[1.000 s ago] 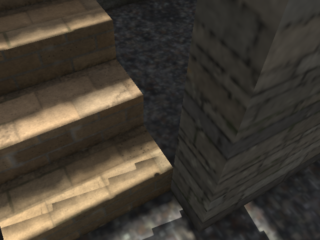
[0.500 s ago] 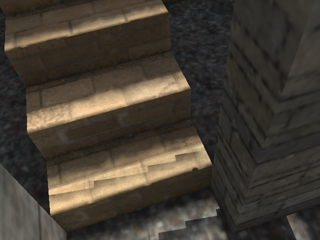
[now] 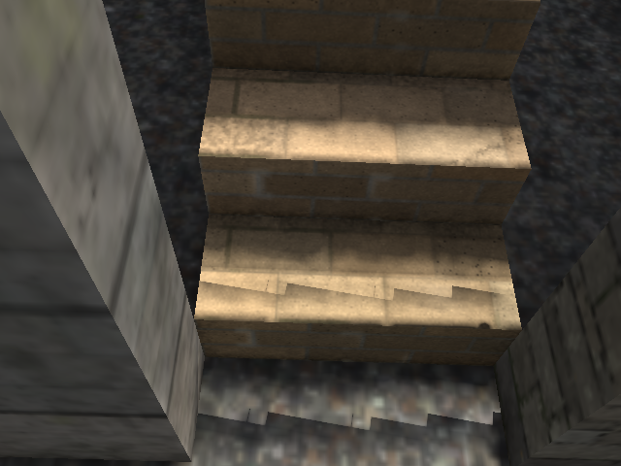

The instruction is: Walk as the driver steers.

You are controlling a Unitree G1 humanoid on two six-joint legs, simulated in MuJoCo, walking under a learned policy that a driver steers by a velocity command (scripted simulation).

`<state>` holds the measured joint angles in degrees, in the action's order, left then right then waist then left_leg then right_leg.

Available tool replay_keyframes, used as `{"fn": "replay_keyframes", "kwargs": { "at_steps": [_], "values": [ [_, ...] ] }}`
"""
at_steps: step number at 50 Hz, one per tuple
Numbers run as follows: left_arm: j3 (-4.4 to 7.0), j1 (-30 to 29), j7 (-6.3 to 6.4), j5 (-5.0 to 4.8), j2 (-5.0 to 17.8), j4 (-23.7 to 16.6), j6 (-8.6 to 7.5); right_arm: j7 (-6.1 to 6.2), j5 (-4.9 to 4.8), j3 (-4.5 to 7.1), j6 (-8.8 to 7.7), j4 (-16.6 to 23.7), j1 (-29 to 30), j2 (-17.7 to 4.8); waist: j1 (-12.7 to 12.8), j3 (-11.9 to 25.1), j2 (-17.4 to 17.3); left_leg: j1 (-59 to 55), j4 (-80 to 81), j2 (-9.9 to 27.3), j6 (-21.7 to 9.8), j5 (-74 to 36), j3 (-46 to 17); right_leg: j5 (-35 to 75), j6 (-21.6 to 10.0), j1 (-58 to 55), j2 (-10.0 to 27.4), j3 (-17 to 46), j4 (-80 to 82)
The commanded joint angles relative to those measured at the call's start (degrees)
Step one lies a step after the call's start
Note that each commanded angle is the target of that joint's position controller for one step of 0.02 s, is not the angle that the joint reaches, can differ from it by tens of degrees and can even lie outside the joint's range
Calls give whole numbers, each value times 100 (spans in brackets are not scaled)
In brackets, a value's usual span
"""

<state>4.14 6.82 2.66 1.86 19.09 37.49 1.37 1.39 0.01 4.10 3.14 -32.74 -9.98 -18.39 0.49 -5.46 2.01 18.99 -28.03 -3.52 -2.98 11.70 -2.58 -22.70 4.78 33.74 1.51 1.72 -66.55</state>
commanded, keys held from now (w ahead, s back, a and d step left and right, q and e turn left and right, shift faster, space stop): w+q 0.12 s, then w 0.24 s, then w+e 0.64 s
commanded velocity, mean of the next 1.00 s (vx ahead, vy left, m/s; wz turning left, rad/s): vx -0.05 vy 0.13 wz -0.04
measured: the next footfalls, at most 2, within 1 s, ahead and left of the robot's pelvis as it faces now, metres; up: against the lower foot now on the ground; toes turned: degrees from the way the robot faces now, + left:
right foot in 0.22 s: +0.07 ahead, -0.10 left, +0.00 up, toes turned +9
left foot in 0.60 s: -0.05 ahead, +0.18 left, +0.00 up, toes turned +3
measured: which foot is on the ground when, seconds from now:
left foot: down 0.00-0.22, up 0.24-0.58, down 0.60-1.00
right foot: up 0.00-0.20, down 0.22-0.60, up 0.62-1.00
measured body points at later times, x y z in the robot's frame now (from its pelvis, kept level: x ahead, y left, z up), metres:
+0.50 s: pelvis -0.02 +0.02 +0.01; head +0.02 +0.00 +0.45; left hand +0.06 +0.34 -0.07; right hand +0.14 -0.23 -0.12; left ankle -0.09 +0.18 -0.67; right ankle +0.03 -0.11 -0.74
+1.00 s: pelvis -0.09 +0.10 +0.00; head -0.05 +0.10 +0.45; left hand +0.10 +0.36 -0.09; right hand +0.00 -0.18 -0.11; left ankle -0.09 +0.18 -0.74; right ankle -0.14 -0.02 -0.69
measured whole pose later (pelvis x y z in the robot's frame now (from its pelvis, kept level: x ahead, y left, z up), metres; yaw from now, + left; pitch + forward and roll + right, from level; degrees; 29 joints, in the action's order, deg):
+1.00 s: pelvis -0.09 +0.10 +0.00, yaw -7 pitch +0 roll +0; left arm 4.7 10.7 1.2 -1.0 15.9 33.1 4.0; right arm 2.5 1.3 2.2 0.0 -42.5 -11.4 -15.2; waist -0.1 -4.8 0.5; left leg 11.6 -26.8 -0.2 -4.1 15.6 9.9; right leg -27.4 5.2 20.7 1.2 0.5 -51.5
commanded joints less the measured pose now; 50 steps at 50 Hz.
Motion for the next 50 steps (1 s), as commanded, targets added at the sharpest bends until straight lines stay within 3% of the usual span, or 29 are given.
{"fn": "replay_keyframes", "kwargs": {
  "at_steps": [1,2,4,8,10,11,12,13,14,15,16,18,19,23,26,29,30,31,32,33,34,35,36,37,38,43,46,49,50],
  "values": [
    [16,291,89,-27,250,-289,52,90,61,220,-88,532,239,-844,115,1204,-728,-711,377,1361,-1184,-2711,-1400,307,46,-111,-188,75,286],
    [26,132,96,-170,249,-330,24,110,-29,182,-185,362,4,-717,26,1119,-790,-743,479,1392,-1119,-2362,-1617,216,-20,-172,-245,101,631],
    [21,237,138,-202,343,-265,-60,22,11,245,-251,261,79,-846,36,1067,-1174,-793,520,1236,-1078,-1756,-1690,97,-66,-355,-207,199,1363],
    [103,229,145,-309,454,-317,-229,-34,-16,288,-275,117,9,-928,-37,1110,-1264,-745,440,1177,-1047,-1610,-2069,239,-170,-1329,-303,126,2660],
    [144,638,99,-293,403,-194,-330,-29,-99,236,-254,84,128,-758,229,1049,-1131,-501,120,819,-769,-1424,-1901,1258,-344,-2162,-287,-51,4098],
    [221,815,93,-201,660,-207,-370,-16,-55,179,-248,29,-199,-526,165,1126,-528,34,-510,369,-397,-441,-1539,2028,-616,-2851,554,677,4462],
    [298,575,134,-2,1160,-337,-334,-16,-22,183,-286,28,-432,-461,-76,918,1310,1260,-1918,-643,88,2154,-829,3888,-1729,-3231,2136,2536,4758],
    [246,513,184,55,930,-357,-367,-15,53,332,-327,21,-262,-954,68,1135,1413,1291,-3775,-534,447,2800,-1135,4511,-2550,-2673,2804,3399,4930],
    [187,230,237,-40,731,-425,-390,-29,31,455,-273,-214,-507,-1245,-126,1022,780,1322,-4586,-433,547,2367,-1303,4235,-2353,-2500,2499,2612,4756],
    [178,46,266,-155,617,-417,-375,-18,47,449,-182,-372,-631,-1111,-218,820,470,1430,-4862,-376,692,1969,-1189,3761,-1948,-2451,2021,1904,4615],
    [165,24,281,-214,576,-390,-357,-16,123,420,-86,-425,-650,-979,-185,730,425,1445,-5039,-438,854,1678,-1146,3524,-1731,-2428,1700,1510,4563],
    [117,61,275,-202,537,-376,-274,-74,47,292,4,-416,-620,-604,-143,623,620,1237,-4769,-532,1077,1318,-864,3316,-1596,-2336,1290,923,4625],
    [121,144,268,-174,554,-352,-230,-88,-6,223,3,-381,-518,-448,-63,646,784,1151,-4390,-526,1133,1285,-732,3238,-1599,-2442,1192,831,4678],
    [240,204,171,-188,850,-346,-79,-65,74,-15,4,-364,-391,-34,115,826,1156,427,-2321,14,1185,1695,18,3569,-1533,-2676,1131,910,4578],
    [329,340,127,-201,1047,-357,47,-79,-28,21,-39,-515,-593,-208,257,762,1384,-90,-1098,50,1026,1372,53,3467,-1535,-2595,1290,1350,4599],
    [317,370,141,-406,989,-327,96,-89,-19,121,-97,-839,-1301,-348,-60,725,1149,-1120,864,-12,620,45,216,2817,-1219,-2160,1093,1513,4423],
    [271,602,120,-378,812,-258,63,-86,-12,189,-81,-868,-1385,-537,-34,748,731,-1660,1024,305,414,-98,-44,1804,-913,-1642,828,1348,4154],
    [162,840,47,-196,373,-249,21,-75,57,248,-36,-796,-1375,-887,67,844,-667,-2075,990,1394,17,-1114,-1080,-321,-483,-898,92,690,2915],
    [238,520,116,-187,450,-543,-69,-117,306,344,-22,-773,-1142,-1378,61,786,-1944,-665,1012,2167,-903,-1462,-1670,-1604,-231,-663,-577,197,1428],
    [368,353,164,-273,876,-486,-91,-130,398,239,-85,-618,-877,-1006,-60,608,-1500,-217,1311,1996,-1207,-908,-1497,-1534,-251,-752,-466,519,237],
    [409,443,184,-334,906,-423,-34,-105,292,147,-153,-539,-349,-713,185,296,-1392,-85,1274,1664,-961,-862,-1019,-1178,-257,-504,-446,541,-413],
    [420,577,213,-292,814,-281,47,-68,252,92,-213,-482,-66,-545,306,299,-1218,-288,1170,1501,-791,-945,-743,-904,-237,-310,-488,639,-676],
    [395,694,220,-259,750,-231,123,-11,86,34,-265,-488,28,-334,309,267,-1173,-556,1038,1522,-789,-1233,-650,-589,-179,-110,-465,685,-793],
    [384,822,203,-187,671,-181,150,51,57,-16,-312,-451,37,-266,321,276,-1178,-692,1013,1535,-837,-1349,-586,-394,-118,-105,-458,660,-911],
    [345,776,164,-224,561,-235,127,99,85,-53,-314,-462,-67,-222,212,282,-1083,-938,1000,1562,-927,-1236,-523,-279,-68,-10,-432,482,-770],
    [242,267,-13,-292,352,-646,74,245,148,0,-339,-636,-595,-506,-220,463,-880,-2035,933,2064,-1249,-1691,-756,-396,41,71,-186,327,508],
    [226,289,-128,-244,271,-838,141,193,137,104,-388,-672,-396,-755,-187,559,-808,-1969,887,2121,-1298,-2073,-546,-490,102,-336,32,109,1160],
    [179,169,-167,-297,144,-1042,190,134,104,173,-382,-743,-355,-884,-210,697,-680,-1775,765,2165,-1272,-2742,-271,-495,53,-749,110,-112,1668],
    [148,146,-201,-285,154,-1054,221,88,148,198,-365,-712,-225,-924,-206,715,-692,-1735,703,2168,-1274,-2808,-183,-564,-29,-837,74,-263,1829]
  ]
}}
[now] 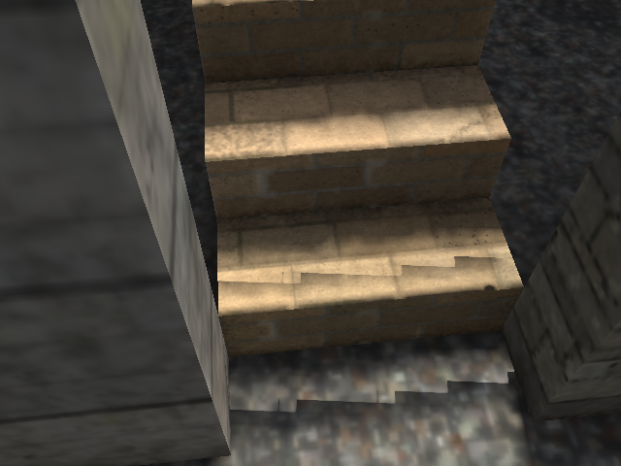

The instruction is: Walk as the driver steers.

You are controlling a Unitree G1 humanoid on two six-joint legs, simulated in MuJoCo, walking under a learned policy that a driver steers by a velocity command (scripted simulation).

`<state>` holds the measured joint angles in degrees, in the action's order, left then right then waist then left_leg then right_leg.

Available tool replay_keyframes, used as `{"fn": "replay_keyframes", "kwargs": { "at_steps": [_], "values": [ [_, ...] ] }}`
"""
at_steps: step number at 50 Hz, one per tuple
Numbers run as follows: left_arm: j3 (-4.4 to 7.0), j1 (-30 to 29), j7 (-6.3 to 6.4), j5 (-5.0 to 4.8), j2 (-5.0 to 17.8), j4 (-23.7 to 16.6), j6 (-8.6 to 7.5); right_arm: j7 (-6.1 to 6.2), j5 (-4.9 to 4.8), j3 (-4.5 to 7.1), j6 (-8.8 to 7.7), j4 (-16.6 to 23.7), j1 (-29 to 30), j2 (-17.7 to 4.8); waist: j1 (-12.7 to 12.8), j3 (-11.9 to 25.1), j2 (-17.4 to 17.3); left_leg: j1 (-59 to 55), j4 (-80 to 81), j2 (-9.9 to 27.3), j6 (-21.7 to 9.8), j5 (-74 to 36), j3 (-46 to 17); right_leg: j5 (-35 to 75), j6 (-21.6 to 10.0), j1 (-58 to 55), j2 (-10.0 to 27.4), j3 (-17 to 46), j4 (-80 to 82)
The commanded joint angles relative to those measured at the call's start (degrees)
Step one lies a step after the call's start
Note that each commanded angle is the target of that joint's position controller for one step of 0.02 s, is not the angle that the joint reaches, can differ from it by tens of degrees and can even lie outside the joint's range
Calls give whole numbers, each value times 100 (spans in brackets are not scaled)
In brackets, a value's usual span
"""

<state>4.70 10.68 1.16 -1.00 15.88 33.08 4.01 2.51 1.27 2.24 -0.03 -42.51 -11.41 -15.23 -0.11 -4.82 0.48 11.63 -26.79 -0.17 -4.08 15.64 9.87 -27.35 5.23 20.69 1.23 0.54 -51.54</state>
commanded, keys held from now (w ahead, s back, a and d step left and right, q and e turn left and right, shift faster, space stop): w+e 0.54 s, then w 0.34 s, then w+q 0.12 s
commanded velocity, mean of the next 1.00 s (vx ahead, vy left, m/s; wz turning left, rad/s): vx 0.00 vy -0.03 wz -0.41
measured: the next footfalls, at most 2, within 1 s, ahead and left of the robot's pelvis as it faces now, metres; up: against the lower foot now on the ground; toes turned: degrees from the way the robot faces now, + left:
right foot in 0.14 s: +0.00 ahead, -0.13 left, +0.00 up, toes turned -8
left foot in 0.50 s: +0.05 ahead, +0.08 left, +0.00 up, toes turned -22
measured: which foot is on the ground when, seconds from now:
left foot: down 0.00-0.14, up 0.16-0.48, down 0.50-0.88, up 0.90-1.00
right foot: up 0.00-0.12, down 0.14-0.52, up 0.54-0.86, down 0.88-1.00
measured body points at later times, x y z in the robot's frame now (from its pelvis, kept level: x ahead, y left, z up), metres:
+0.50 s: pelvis -0.04 -0.02 +0.00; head +0.00 -0.03 +0.44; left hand +0.22 +0.20 -0.08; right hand +0.03 -0.33 -0.10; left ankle +0.01 +0.10 -0.73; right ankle -0.04 -0.12 -0.74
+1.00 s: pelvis -0.07 -0.09 +0.00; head -0.06 -0.11 +0.45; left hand +0.17 +0.08 -0.10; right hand -0.10 -0.38 -0.13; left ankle -0.01 +0.07 -0.71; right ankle -0.12 -0.20 -0.74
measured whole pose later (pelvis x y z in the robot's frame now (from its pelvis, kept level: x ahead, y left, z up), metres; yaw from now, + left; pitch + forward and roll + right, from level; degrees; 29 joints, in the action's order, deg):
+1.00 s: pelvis -0.07 -0.09 +0.00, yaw -24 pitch -1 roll -1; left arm 1.4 11.4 0.5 1.4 12.7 38.3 1.3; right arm 1.5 -0.9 1.7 0.4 -44.0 -14.0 -18.0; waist -2.3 -3.1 -3.4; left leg 20.2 -46.9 4.9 6.1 29.2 -3.0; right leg -15.5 -0.1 12.8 -0.6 0.4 -28.8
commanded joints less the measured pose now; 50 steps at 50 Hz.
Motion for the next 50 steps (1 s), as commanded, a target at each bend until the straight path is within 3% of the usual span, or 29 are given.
{"fn": "replay_keyframes", "kwargs": {
  "at_steps": [1,5,6,7,8,9,11,14,16,18,20,22,24,25,26,27,28,29,31,35,39,41,42,43,44,45,46,48,50],
  "values": [
    [100,-230,-75,-14,485,-644,-24,-58,22,404,-46,280,-47,-1261,-142,713,-546,-954,554,1841,-1148,-3200,-1364,-24,-133,359,104,-209,477],
    [105,-95,-244,-14,525,-506,138,-214,-124,479,-82,356,153,-1382,49,868,-485,-657,291,1783,-752,-2435,-996,893,-506,-454,-68,-511,1824],
    [137,-7,-197,47,680,-468,143,-222,-142,481,-80,345,136,-1347,134,812,-547,-338,155,1603,-432,-2049,-769,1353,-675,-852,-114,-489,2376],
    [240,186,-121,88,1023,-435,157,-225,-97,462,-98,286,-80,-1199,131,847,-128,269,-325,1305,23,-1178,-433,2474,-948,-1512,118,20,2696],
    [367,275,11,178,1679,-547,186,-252,160,339,-158,518,158,-900,110,943,1348,1655,-1827,460,621,610,163,4668,-1693,-2344,1395,1847,2731],
    [296,213,-18,391,1587,-627,63,-228,168,290,-129,775,871,-851,540,1189,1258,2303,-3470,-71,929,2501,-781,4868,-2746,-2030,2163,3039,3120],
    [218,-294,-20,166,1385,-623,-232,-236,-131,321,-104,621,489,-995,83,827,663,2465,-4224,153,922,1835,-1428,3928,-2349,-1605,1571,2171,3165],
    [79,-691,34,51,1134,-639,-207,-177,59,304,-67,559,374,-1077,-154,605,551,2163,-3609,81,1099,859,-1176,3869,-1914,-1182,951,1609,3106],
    [95,-513,74,121,1202,-576,-122,-210,-14,218,-97,595,413,-905,-81,818,671,1863,-2964,-2,1147,761,-1154,3824,-1942,-1291,800,1602,3020],
    [108,-428,113,50,1209,-539,-93,-248,-128,100,-110,633,536,-713,26,852,691,1550,-2054,-70,1085,722,-1129,3172,-1931,-1266,652,1668,2931],
    [190,-379,66,61,1454,-552,-74,-231,-135,82,-132,668,577,-743,111,885,847,1254,-1570,-200,997,847,-1101,2624,-2012,-1125,648,1978,2915],
    [162,-307,13,14,1402,-523,-107,-223,-221,110,-165,684,548,-838,134,805,870,1012,-1009,-263,867,848,-1140,2119,-1966,-1062,675,2392,2948],
    [182,-541,-12,-56,1402,-531,-73,-146,-151,151,-168,627,147,-872,-133,821,1048,374,-124,-212,706,272,-1214,1835,-1750,-776,503,2575,2807],
    [138,-609,-6,-99,1263,-543,-58,-99,-110,198,-186,541,-131,-967,-276,837,908,-216,487,-35,570,-309,-1246,1448,-1489,-395,284,2486,2606],
    [17,-398,-43,-47,908,-533,-66,-31,-63,280,-192,502,-447,-1311,-227,1076,221,-976,696,992,180,-495,-2021,660,-1110,182,-47,2012,1779],
    [54,-485,-77,-79,892,-709,-108,-34,180,403,-192,549,-195,-1871,-138,612,-1598,-694,1241,2321,-839,-942,-3928,-631,-706,1369,-989,990,383],
    [212,-332,-108,52,1427,-623,-200,17,200,342,-250,720,90,-1583,-93,626,-1345,-298,1312,2750,-1300,-1000,-4266,-623,-493,1349,-569,1308,-931],
    [314,-84,-150,39,1624,-432,-208,101,83,248,-263,770,326,-1259,62,570,-959,-174,1213,2474,-1158,-877,-3672,-256,-399,1271,-541,1289,-1437],
    [257,273,-145,85,1246,-158,-88,145,-190,206,-240,671,315,-1082,145,425,-661,-422,1037,1834,-714,-622,-2840,308,-142,1455,-505,1149,-1800],
    [98,-2,-133,27,787,-142,-54,120,-90,251,-192,538,-49,-1167,-188,449,-979,-771,1014,1592,-691,-1415,-2065,509,174,1356,-371,599,-964],
    [-17,-227,-125,82,553,-247,-84,112,-163,380,-94,406,-110,-1480,-361,546,-1428,-568,972,1601,-655,-1571,-1805,312,111,500,-107,128,531],
    [20,11,-121,56,656,-150,-84,87,-224,428,-26,399,-52,-1619,-287,616,-1602,-363,796,1687,-655,-2345,-1788,423,-13,-17,-169,-74,1136],
    [-9,317,-139,71,505,-55,-214,7,-263,189,14,306,97,-961,48,1030,-1728,-364,366,1134,-309,-1920,-1204,1157,-125,-913,-95,6,2353],
    [1,523,-151,101,499,173,-258,-57,-250,83,4,248,-119,-634,47,945,-1251,-48,126,940,-42,-1565,-1009,2136,-124,-1505,-470,-459,3168],
    [37,772,-105,93,620,273,-251,-140,-127,12,-63,163,-431,-508,34,941,-729,497,-293,810,320,-949,-896,2585,-154,-2198,-210,-47,3220],
    [58,797,15,95,972,122,-231,-237,156,-132,-94,234,-531,-177,-114,1020,682,1266,-1205,544,865,1258,-804,4330,-506,-2596,1186,1498,3234],
    [37,401,-6,298,1098,82,-265,-205,-64,-58,-104,420,-349,-454,-164,970,1231,1166,-1614,556,967,1983,-1206,3435,-1556,-1388,1816,1897,3308],
    [9,-92,-45,310,840,101,-385,-118,-282,101,-65,374,5,-1009,-12,388,1201,1312,-2255,551,1040,1600,-1330,1820,-1609,-995,1334,1591,3631],
    [47,-206,9,206,925,171,-425,-7,-250,232,19,191,-221,-1169,-30,288,1262,1521,-3079,415,1081,1503,-1481,2582,-1562,-1002,1343,1296,3505]
  ]
}}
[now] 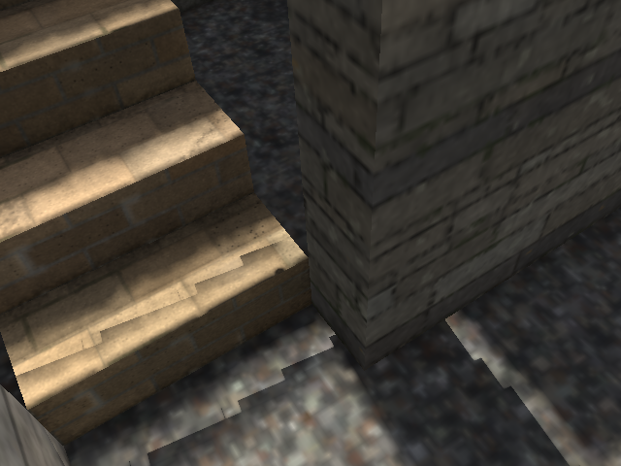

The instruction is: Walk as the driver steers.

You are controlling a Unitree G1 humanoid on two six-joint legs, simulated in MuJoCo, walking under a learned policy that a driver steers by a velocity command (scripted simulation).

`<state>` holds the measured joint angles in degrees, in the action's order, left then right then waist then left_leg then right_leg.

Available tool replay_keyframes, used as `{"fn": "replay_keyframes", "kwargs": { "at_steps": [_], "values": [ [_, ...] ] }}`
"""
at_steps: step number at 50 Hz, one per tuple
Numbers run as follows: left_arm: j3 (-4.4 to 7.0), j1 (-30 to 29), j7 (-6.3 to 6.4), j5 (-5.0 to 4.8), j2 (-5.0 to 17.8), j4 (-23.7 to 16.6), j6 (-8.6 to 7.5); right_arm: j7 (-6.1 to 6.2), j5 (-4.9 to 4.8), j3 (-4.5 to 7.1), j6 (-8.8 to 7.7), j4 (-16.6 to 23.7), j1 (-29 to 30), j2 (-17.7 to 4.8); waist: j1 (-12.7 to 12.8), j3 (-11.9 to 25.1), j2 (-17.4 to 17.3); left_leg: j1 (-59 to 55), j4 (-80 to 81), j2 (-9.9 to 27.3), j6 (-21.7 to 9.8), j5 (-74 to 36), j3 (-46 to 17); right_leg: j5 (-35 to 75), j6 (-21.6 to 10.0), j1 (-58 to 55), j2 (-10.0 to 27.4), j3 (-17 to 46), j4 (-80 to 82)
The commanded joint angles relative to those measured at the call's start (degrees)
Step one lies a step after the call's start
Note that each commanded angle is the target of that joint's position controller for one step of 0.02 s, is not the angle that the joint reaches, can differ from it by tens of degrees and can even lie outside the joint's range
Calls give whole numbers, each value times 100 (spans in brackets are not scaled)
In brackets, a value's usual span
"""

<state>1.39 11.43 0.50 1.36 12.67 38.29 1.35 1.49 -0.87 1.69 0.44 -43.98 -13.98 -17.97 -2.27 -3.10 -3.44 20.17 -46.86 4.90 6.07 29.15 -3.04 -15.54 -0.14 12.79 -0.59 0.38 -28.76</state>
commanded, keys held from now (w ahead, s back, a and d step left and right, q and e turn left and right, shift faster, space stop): w+q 1.00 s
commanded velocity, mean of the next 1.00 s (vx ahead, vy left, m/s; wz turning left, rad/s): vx -0.01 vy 0.01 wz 0.49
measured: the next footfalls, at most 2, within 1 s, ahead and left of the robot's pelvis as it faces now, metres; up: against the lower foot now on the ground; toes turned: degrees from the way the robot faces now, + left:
left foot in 0.26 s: +0.03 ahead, +0.09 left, +0.00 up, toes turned +11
right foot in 0.70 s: +0.10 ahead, -0.13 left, +0.00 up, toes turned +27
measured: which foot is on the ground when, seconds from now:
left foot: up 0.00-0.24, down 0.26-0.70, up 0.72-1.00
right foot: down 0.00-0.26, up 0.28-0.68, down 0.70-1.00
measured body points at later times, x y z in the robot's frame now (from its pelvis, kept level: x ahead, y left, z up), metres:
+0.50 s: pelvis +0.00 +0.00 +0.01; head +0.04 +0.04 +0.46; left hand +0.09 +0.32 -0.10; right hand +0.20 -0.24 -0.07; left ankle -0.01 +0.08 -0.74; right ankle +0.03 -0.18 -0.65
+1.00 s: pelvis -0.02 -0.04 +0.01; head +0.04 -0.04 +0.46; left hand -0.04 +0.27 -0.08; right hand +0.24 -0.24 -0.11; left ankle -0.13 +0.08 -0.64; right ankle +0.07 -0.15 -0.74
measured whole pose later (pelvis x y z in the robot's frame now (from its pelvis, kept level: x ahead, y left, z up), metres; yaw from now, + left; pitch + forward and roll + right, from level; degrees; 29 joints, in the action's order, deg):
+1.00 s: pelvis -0.02 -0.04 +0.01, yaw +33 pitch +0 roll +1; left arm 0.4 7.7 3.0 2.2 16.1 39.5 0.9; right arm 1.5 -1.0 4.7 5.4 -38.1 -13.5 -22.1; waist 0.3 -5.9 -2.5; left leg 27.9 -64.5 -1.3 9.2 24.6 -5.4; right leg -10.8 0.7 13.1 5.2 -4.0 -23.8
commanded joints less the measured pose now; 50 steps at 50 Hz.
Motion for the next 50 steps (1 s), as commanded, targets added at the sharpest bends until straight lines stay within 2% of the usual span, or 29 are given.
{"fn": "replay_keyframes", "kwargs": {
  "at_steps": [1,3,5,6,7,9,11,12,13,14,15,16,17,18,20,23,27,32,34,35,36,37,38,39,41,42,44,47,50],
  "values": [
    [376,-259,118,-74,1213,-328,-157,106,-54,319,-2,301,-61,-893,169,109,1561,692,-1548,-211,71,149,-186,2041,-1105,-175,1579,1136,1140],
    [367,-231,207,-150,1080,-312,-134,85,-91,335,27,343,-108,-741,188,236,1404,920,-2046,-315,49,9,-90,2627,-1195,-413,1609,789,1085],
    [370,-262,260,-111,993,-276,-109,53,-78,305,62,498,119,-581,236,251,1328,1095,-1748,-223,25,-153,-7,2637,-1217,-695,1669,651,1048],
    [356,-142,292,-107,914,-47,49,61,6,233,6,541,-82,-441,20,389,1630,678,-1038,-246,-138,-35,407,1885,-1110,-664,1097,40,834],
    [368,-105,321,-77,882,-87,137,21,13,163,-42,597,140,-329,233,312,1658,556,-638,-295,-201,-52,638,1703,-1138,-659,1051,-7,797],
    [426,-284,328,-115,1099,-172,155,-62,3,106,-74,697,225,-284,258,319,1373,295,57,-149,-351,-154,559,1951,-1291,-691,1540,496,816],
    [485,-499,279,-274,1290,-195,88,-121,-17,130,-53,665,-154,-347,51,420,954,-224,1022,-124,-530,-819,577,2183,-1172,-651,1735,576,531],
    [466,-526,259,-337,1258,-185,68,-132,57,158,-72,615,-363,-409,-102,461,682,-791,1817,-295,-645,-1357,647,1810,-969,-400,1545,380,129],
    [419,-198,215,-325,1024,-63,-50,-104,154,231,-52,630,-385,-634,-6,412,-127,-1276,2297,-276,-731,-2288,272,1030,-595,71,1107,-143,-686],
    [325,-286,172,5,737,-338,-114,-13,139,435,-80,935,-293,-1487,145,257,-1871,-1844,2633,1493,-1591,-4382,-2346,-1606,150,1783,110,-714,-2337],
    [414,-907,182,32,1102,-466,-146,-68,329,370,-176,1022,-556,-1306,-354,605,-1288,-1469,2929,1978,-2607,-4471,-3225,-2681,277,2050,-273,297,-3544],
    [477,-808,174,-101,1198,-493,-132,-75,299,355,-257,985,-378,-1182,-174,465,-807,-1475,2904,1780,-2609,-4137,-2671,-2321,289,2266,-93,564,-4060],
    [515,-708,215,-153,1254,-396,-117,-61,180,371,-286,1038,-126,-1127,-36,378,-595,-1530,2797,1429,-2281,-4035,-2122,-1834,288,2399,60,540,-4125],
    [547,-639,260,-119,1301,-326,-108,-24,82,349,-256,1089,102,-989,30,394,-324,-1646,2707,1168,-2003,-3955,-1819,-1411,334,2503,151,543,-4003],
    [474,-683,229,-118,1141,-357,-50,43,59,230,-161,1152,268,-749,169,520,-345,-1465,2694,799,-1886,-4528,-1424,-802,527,2147,67,421,-3984],
    [427,-482,220,-160,1009,-313,-3,68,103,254,-11,1182,162,-784,192,701,-376,-1640,2621,608,-1928,-4811,-1185,-590,700,1971,-29,330,-3502],
    [338,-742,221,-141,875,-365,-6,70,121,389,88,1133,60,-1064,54,567,-360,-1387,2578,466,-1839,-3635,-1350,-436,800,1583,-110,291,-2070],
    [398,-444,32,-179,1230,-255,-198,-13,134,465,140,1100,250,-1210,117,529,-854,-1004,2510,415,-1719,-3137,-2068,-394,621,608,-272,320,-592],
    [384,-58,-32,-168,1228,-121,-307,8,-21,415,155,1135,542,-1016,395,643,-811,-863,2187,169,-1468,-3197,-2121,462,435,-77,-196,254,674],
    [433,113,-17,-110,1414,-69,-336,22,-42,359,149,1076,372,-823,387,705,-522,-461,1834,-124,-1182,-2462,-1926,916,237,-656,294,515,1087],
    [468,171,10,3,1784,-151,-292,5,39,266,161,1025,50,-451,213,849,860,383,457,-821,-828,-488,-1173,2265,-264,-1336,1666,1679,1076],
    [515,-172,-53,293,2012,-223,-349,23,55,356,122,1208,93,-745,151,624,1840,1190,-622,-1201,-554,986,-845,3187,-1276,-746,2560,3046,1191],
    [439,-461,-57,258,1739,-347,-415,23,109,498,126,1033,-98,-1204,75,697,1363,1144,-1617,-879,-415,713,-1026,3190,-1481,-673,2509,2729,1184],
    [357,-661,-14,149,1462,-348,-428,13,58,589,182,863,-159,-1376,9,642,1021,1197,-2089,-898,-309,306,-967,3099,-1249,-644,2162,1994,1004],
    [269,-684,83,-32,1305,-303,-404,28,56,567,334,711,-330,-1177,7,502,1055,1353,-2598,-880,-53,-255,-863,2942,-998,-726,1706,1227,863],
    [222,-604,143,-42,1281,-293,-370,-3,26,541,367,718,-303,-1083,70,468,1111,1291,-2739,-892,62,-421,-726,2987,-1022,-631,1604,951,883],
    [155,-538,219,72,1259,-233,-222,39,-40,495,412,910,73,-1014,251,472,1289,1425,-2544,-846,221,-626,-467,2782,-1163,-749,1580,730,993],
    [157,-336,295,147,1381,-219,-91,36,14,422,414,1088,277,-947,496,512,1401,1578,-2081,-667,362,-416,-285,2896,-1304,-1232,1892,621,1007],
    [294,-221,309,39,1628,-138,-80,-33,-64,324,419,1120,147,-694,549,607,1599,1222,-1475,-347,387,-428,-131,2646,-1292,-1321,2000,375,1052]
  ]
}}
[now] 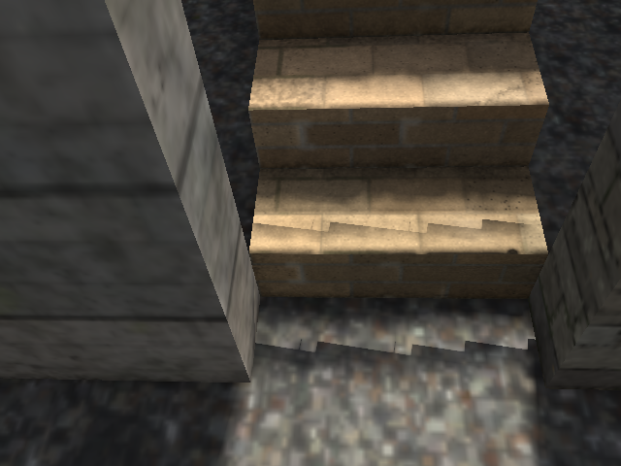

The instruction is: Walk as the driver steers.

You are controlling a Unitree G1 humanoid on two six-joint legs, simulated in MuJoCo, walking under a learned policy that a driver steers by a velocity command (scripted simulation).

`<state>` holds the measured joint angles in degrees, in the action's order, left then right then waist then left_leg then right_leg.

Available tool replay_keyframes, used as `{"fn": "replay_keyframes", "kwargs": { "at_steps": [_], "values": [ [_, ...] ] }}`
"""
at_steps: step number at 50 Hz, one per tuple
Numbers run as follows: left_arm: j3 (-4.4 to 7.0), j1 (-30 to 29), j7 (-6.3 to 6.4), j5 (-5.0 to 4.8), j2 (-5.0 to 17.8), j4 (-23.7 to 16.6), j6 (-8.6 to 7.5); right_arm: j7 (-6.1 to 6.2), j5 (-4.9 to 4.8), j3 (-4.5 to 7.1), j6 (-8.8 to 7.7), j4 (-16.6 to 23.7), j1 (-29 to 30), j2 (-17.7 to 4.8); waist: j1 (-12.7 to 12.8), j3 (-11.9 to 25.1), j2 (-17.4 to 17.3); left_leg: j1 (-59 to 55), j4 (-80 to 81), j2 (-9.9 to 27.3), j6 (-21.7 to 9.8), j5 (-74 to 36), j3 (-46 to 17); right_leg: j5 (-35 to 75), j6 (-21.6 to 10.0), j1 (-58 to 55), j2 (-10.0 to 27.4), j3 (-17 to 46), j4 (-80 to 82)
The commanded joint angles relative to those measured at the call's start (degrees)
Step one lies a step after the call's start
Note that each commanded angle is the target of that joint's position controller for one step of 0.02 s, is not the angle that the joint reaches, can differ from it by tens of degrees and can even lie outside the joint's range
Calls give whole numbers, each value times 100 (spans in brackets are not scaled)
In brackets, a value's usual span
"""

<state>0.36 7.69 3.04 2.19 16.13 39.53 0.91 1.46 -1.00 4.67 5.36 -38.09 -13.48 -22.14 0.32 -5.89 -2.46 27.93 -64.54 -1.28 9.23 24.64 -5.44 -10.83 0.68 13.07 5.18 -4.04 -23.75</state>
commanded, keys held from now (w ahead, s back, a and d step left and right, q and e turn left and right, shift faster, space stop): w+q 0.02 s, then w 0.24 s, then w+e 0.74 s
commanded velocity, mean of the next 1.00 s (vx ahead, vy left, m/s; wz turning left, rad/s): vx -0.04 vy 0.11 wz -0.16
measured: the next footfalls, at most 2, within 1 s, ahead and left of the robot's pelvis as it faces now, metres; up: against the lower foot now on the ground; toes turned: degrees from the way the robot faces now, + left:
left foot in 0.20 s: -0.01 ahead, +0.20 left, +0.00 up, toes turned +6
right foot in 0.74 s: -0.09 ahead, +0.04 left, +0.00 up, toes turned -8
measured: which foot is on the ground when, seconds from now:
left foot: up 0.00-0.18, down 0.20-0.74, up 0.76-1.00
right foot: down 0.00-0.18, up 0.20-0.72, down 0.74-1.00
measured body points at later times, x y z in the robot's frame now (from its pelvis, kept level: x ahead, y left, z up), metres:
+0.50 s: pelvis -0.06 +0.12 -0.01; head -0.03 +0.14 +0.44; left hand +0.05 +0.41 -0.12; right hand +0.08 -0.13 -0.12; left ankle -0.05 +0.19 -0.75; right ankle -0.08 +0.04 -0.68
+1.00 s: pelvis -0.13 +0.15 +0.00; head -0.09 +0.12 +0.45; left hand +0.07 +0.41 -0.09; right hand -0.06 -0.17 -0.12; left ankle -0.09 +0.31 -0.69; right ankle -0.13 +0.04 -0.75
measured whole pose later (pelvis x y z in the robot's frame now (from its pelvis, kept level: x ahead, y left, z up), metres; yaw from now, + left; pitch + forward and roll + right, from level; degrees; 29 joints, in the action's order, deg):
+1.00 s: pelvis -0.13 +0.15 +0.00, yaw -14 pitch +1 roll +2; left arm 2.6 11.3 2.7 -0.3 18.9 39.5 1.0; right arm 2.7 0.1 5.0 2.8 -42.7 -9.0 -18.9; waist 1.0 -4.0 -0.8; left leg 24.8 -49.8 -1.1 7.9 20.3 -5.3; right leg -11.9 -2.1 15.4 -1.3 5.6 -26.1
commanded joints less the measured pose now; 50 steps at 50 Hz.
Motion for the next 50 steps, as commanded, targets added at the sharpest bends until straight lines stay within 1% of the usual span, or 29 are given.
{"fn": "replay_keyframes", "kwargs": {
  "at_steps": [1,3,6,7,8,9,10,11,12,13,14,16,19,22,26,30,32,34,36,37,38,39,40,41,42,43,44,46,50],
  "values": [
    [420,62,36,-61,1309,-267,-66,-55,-17,-10,-47,560,120,-239,292,861,1472,261,560,362,42,52,183,2079,-1362,-1194,1448,733,568],
    [491,-151,-22,-130,1409,-319,-94,-114,84,-33,-82,576,71,-230,251,852,1462,-251,1207,497,-116,206,276,2167,-1290,-873,1521,670,518],
    [608,-163,-32,-236,1633,-238,-65,-212,103,-28,-104,405,-246,-275,161,859,1577,-933,2396,463,-401,56,540,2435,-1155,-652,1592,651,367],
    [621,-190,-7,-290,1649,-190,-43,-244,114,-11,-95,261,-501,-272,31,828,1528,-1244,3103,419,-541,-381,674,2391,-1040,-540,1554,603,223],
    [582,-136,13,-401,1502,-104,-38,-274,78,12,-59,114,-753,-254,-109,828,1375,-1712,3890,229,-735,-969,866,2219,-882,-342,1427,501,-35],
    [511,106,6,-407,1253,73,-37,-282,40,83,-22,-16,-900,-416,-171,770,984,-2247,4354,118,-945,-1341,724,1603,-574,97,1077,240,-497],
    [392,351,-38,-182,817,139,-57,-237,59,223,41,-67,-1085,-912,-80,734,-657,-2944,4479,957,-1367,-3217,-443,-937,-101,1212,332,-367,-1795],
    [328,-328,12,-99,650,-338,-89,-203,285,303,-14,81,-974,-1484,-191,796,-1919,-2039,4776,1949,-2621,-3351,-1641,-2952,171,2014,-421,-528,-3317],
    [401,-667,58,-248,907,-324,-83,-205,352,202,-137,158,-620,-1165,-284,780,-1667,-1671,4895,1794,-2833,-3225,-1483,-3050,80,1935,-289,80,-4401],
    [416,-551,35,-345,958,-245,-79,-136,259,111,-213,87,-279,-809,-80,693,-1433,-1671,4788,1549,-2600,-3264,-960,-2617,-42,2033,-295,175,-4688],
    [437,-319,21,-317,962,12,-86,-76,211,71,-260,59,9,-636,71,755,-987,-1912,4582,1313,-2316,-3504,-561,-2238,-79,2057,-317,169,-4805],
    [424,-123,45,-251,930,200,-105,25,154,-8,-290,3,188,-438,142,947,-516,-2126,4314,1299,-2213,-4560,-214,-1812,-25,1968,-524,230,-5170],
    [333,-16,64,-330,778,198,-157,127,213,-157,-333,-119,98,19,34,912,-456,-2284,4478,1449,-2284,-3614,-166,-1578,27,1814,-783,626,-4617],
    [304,-115,18,-300,837,51,-169,262,183,-155,-302,-192,202,-36,-44,704,-529,-2404,4718,1655,-2453,-2873,-449,-1615,38,1709,-745,668,-3852],
    [207,-77,-148,-286,714,-106,-164,385,152,-86,-185,-300,235,-234,-90,627,-174,-2463,4714,1740,-2519,-3183,-509,-1868,35,1337,-519,396,-2979],
    [156,12,-141,-294,608,-218,-89,371,125,5,-142,-376,274,-313,-89,689,48,-2324,4750,1732,-2522,-3191,-382,-1912,-64,953,-406,161,-2407],
    [171,194,-133,-253,634,-206,-46,333,171,50,-124,-395,307,-346,-19,765,47,-2202,4778,1650,-2445,-2894,-207,-1915,-142,702,-400,76,-2153],
    [184,396,-130,-289,624,-117,51,306,147,74,-145,-379,531,-343,116,850,167,-1963,4697,1622,-2330,-2258,-63,-1663,-274,321,-359,20,-1601],
    [218,743,-128,-220,641,-13,138,285,37,117,-158,-415,582,-324,307,817,171,-1442,4502,1374,-1982,-1269,287,-1020,-518,-327,-492,-149,-541],
    [271,850,-116,-155,803,-4,179,265,26,122,-182,-474,421,-207,319,666,461,-881,3990,1070,-1598,-631,626,-654,-726,-712,-286,299,-12],
    [478,918,4,-120,1552,-119,168,274,217,69,-219,-248,601,94,354,450,1621,477,2490,59,-927,507,1402,-39,-1556,-945,1312,2723,531],
    [526,764,40,59,1753,-320,-1,232,389,107,-266,-67,1185,-59,644,465,1620,765,434,-318,-579,1423,385,677,-2553,-188,2187,4185,1136],
    [493,285,95,28,1648,-331,-178,133,301,191,-255,-43,938,-176,124,484,1138,857,-413,-154,-537,863,-235,832,-2310,-42,2006,3590,1103],
    [477,-112,111,-134,1426,-410,-267,86,227,227,-243,-180,599,-292,-113,408,729,811,-489,-44,-502,254,-186,841,-1798,-40,1473,2809,939],
    [448,-297,99,-265,1248,-463,-281,110,250,265,-257,-258,424,-342,-201,425,414,912,-351,17,-435,-136,-127,676,-1458,-203,1100,2480,793],
    [417,-248,82,-286,1187,-428,-272,122,317,245,-287,-287,422,-244,-163,518,369,818,-372,-3,-327,-363,-13,880,-1390,-228,914,2271,702],
    [373,-147,60,-246,1118,-409,-230,109,308,170,-268,-208,514,-48,-152,606,466,534,-312,-71,-204,-478,82,1215,-1388,-133,721,2070,650],
    [396,28,37,-239,1083,-381,-148,122,139,89,-265,-118,497,115,-78,740,766,357,588,-81,-79,-524,123,1205,-1354,-396,467,1918,554],
    [545,287,-50,-261,1317,-384,22,100,64,0,-402,13,736,111,236,758,1236,-332,2317,-98,-99,-267,216,292,-1309,-388,371,2241,437]
  ]
}}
